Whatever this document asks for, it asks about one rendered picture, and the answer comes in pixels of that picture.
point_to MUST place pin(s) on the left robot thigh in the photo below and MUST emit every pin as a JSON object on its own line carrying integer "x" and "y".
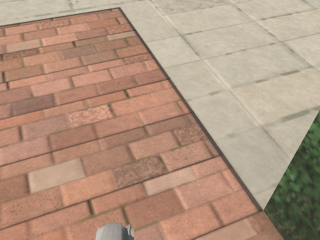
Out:
{"x": 115, "y": 231}

